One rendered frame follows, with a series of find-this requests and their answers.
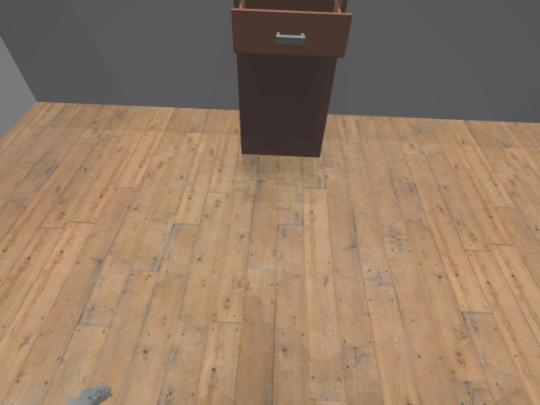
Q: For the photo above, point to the cabinet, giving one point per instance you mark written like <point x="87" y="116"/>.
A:
<point x="284" y="101"/>

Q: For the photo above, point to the drawer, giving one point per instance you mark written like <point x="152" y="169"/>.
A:
<point x="256" y="22"/>

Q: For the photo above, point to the robot left hand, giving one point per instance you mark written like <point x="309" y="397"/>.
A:
<point x="91" y="396"/>

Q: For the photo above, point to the handle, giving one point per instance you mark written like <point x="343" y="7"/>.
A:
<point x="290" y="39"/>

